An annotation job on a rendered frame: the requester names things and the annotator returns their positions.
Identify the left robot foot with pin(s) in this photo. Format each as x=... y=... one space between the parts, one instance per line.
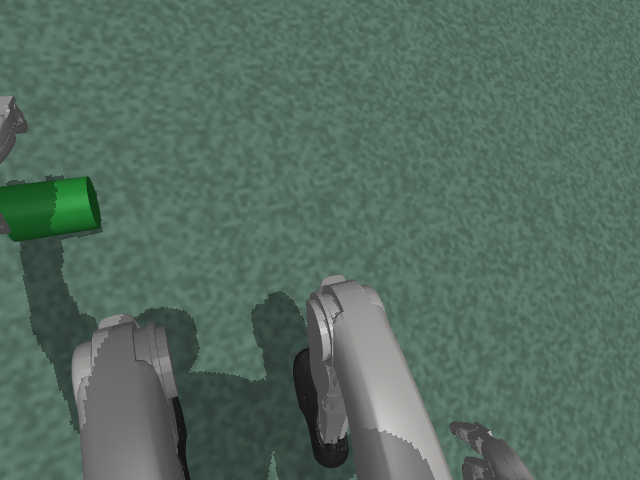
x=182 y=438

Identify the right robot hand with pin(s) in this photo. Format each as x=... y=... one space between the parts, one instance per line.
x=500 y=462

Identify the left robot hand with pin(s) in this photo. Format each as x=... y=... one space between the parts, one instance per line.
x=12 y=121

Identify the can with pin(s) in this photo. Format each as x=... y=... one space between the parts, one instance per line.
x=50 y=208

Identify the right robot foot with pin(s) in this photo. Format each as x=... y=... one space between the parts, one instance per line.
x=327 y=455

